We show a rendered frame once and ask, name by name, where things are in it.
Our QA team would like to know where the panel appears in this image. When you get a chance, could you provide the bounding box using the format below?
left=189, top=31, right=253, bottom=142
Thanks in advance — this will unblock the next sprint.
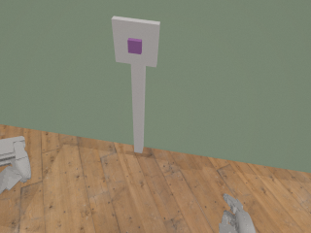
left=111, top=16, right=160, bottom=153

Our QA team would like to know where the right robot hand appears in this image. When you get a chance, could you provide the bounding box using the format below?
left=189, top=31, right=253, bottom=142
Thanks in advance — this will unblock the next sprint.
left=219, top=193, right=257, bottom=233

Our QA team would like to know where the left robot hand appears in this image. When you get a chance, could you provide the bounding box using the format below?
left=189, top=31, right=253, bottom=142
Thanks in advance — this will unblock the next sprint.
left=0, top=136, right=31, bottom=194

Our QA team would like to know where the button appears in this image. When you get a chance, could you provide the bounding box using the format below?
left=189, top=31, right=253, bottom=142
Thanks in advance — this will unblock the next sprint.
left=127, top=38, right=142, bottom=54

